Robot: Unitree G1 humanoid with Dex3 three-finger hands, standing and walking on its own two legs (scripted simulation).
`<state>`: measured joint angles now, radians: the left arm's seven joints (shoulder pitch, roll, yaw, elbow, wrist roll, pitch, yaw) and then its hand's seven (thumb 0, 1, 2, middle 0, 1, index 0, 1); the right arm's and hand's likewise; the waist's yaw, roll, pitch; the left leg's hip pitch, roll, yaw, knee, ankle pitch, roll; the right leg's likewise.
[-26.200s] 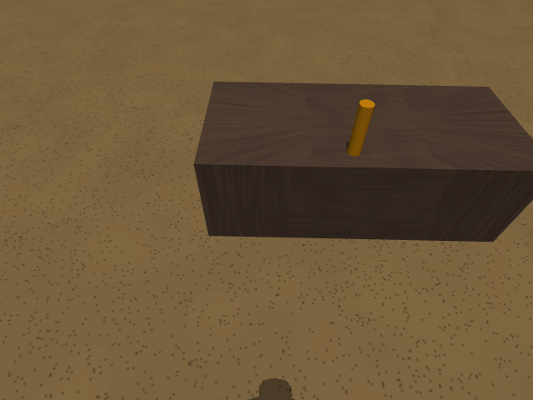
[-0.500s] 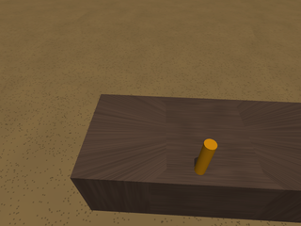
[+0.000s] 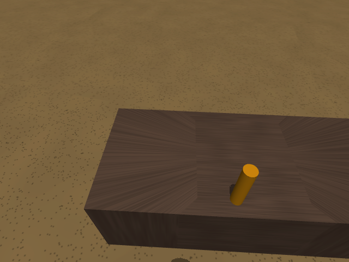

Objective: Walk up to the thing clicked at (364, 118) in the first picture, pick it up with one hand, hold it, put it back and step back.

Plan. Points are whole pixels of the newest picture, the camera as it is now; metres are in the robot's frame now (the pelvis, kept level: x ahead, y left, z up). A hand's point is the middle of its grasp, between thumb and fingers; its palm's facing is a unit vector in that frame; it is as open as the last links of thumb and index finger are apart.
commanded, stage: stand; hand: right
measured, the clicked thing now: (242, 186) +0.45 -0.22 -0.23
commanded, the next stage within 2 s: step back in 1.10 s
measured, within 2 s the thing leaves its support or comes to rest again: neither
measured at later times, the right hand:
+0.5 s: hand out of the picture +0.08 -0.25 -0.16, palm faces -0.04 +0.93 -0.35, open 7.4 cm
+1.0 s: hand out of the picture +0.07 -0.25 -0.16, palm faces -0.04 +0.94 -0.34, open 7.4 cm
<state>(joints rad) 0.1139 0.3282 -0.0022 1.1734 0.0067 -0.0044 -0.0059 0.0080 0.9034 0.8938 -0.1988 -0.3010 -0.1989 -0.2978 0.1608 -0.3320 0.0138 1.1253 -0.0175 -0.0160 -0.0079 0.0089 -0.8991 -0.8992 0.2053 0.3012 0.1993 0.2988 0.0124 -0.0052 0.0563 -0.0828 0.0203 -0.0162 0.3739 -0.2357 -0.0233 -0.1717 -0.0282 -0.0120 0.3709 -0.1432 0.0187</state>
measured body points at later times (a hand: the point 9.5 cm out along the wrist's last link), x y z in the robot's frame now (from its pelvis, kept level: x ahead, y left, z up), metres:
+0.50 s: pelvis +0.01 +0.00 +0.00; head +0.03 +0.00 +0.45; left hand +0.08 +0.30 -0.14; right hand +0.08 -0.30 -0.13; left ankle -0.02 +0.13 -0.74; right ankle +0.04 -0.13 -0.74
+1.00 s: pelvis +0.01 +0.00 +0.00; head +0.02 +0.00 +0.45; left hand +0.08 +0.30 -0.13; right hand +0.08 -0.30 -0.13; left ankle -0.02 +0.13 -0.74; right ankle +0.04 -0.13 -0.74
